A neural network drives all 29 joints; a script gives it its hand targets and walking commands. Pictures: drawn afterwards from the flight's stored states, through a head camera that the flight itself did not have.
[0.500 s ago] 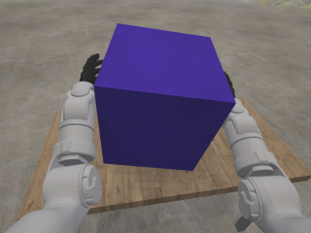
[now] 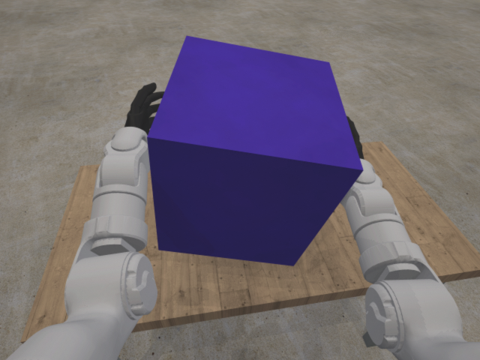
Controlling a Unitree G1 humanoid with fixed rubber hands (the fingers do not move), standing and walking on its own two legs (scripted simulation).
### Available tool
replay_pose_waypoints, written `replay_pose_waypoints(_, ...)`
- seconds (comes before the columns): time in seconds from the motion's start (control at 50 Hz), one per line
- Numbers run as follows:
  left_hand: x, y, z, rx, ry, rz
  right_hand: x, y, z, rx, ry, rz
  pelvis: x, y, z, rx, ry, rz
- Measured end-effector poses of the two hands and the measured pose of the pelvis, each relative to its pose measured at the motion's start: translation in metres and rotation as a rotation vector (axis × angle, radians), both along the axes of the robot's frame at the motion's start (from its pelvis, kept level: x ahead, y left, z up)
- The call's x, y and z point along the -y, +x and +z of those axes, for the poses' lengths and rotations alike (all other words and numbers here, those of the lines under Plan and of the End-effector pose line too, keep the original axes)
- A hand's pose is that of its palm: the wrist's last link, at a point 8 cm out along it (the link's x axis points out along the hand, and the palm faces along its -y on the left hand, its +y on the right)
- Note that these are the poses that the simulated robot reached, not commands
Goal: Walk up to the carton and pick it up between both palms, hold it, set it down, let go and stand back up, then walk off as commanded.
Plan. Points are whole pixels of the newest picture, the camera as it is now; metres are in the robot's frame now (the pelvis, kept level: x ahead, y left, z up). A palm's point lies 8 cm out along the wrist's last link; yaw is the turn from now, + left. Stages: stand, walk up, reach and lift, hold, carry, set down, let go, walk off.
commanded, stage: set down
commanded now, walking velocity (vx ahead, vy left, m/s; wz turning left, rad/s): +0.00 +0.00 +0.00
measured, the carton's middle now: (242, 157) +0.43 +0.00 +0.14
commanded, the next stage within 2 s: none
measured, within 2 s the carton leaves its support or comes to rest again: neither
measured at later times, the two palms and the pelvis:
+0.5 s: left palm (141, 140) +0.43 +0.18 +0.18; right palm (344, 166) +0.39 -0.17 +0.15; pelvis +0.00 +0.00 +0.00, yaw +0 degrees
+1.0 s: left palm (143, 146) +0.44 +0.18 +0.15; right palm (336, 172) +0.40 -0.17 +0.13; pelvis +0.01 +0.00 +0.00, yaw +0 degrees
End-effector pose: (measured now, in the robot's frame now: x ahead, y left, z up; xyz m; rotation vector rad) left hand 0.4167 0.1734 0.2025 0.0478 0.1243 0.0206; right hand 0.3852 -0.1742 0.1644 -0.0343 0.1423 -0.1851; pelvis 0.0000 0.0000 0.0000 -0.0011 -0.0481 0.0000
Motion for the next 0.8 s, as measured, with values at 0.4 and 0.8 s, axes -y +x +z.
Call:
replay_pose_waypoints(0.4, -0.003, 0.004, -0.022, -0.023, 0.02, -0.032, -0.003, -0.004, -0.011, -0.02, -0.006, -0.028, 0.0, -0.001, 0.0, 0.001, 0.0, 0.0)
replay_pose_waypoints(0.8, -0.007, 0.022, -0.04, -0.045, 0.03, -0.053, -0.006, 0.009, -0.029, -0.038, -0.001, -0.04, 0.0, 0.012, 0.0, -0.016, 0.0, 0.0)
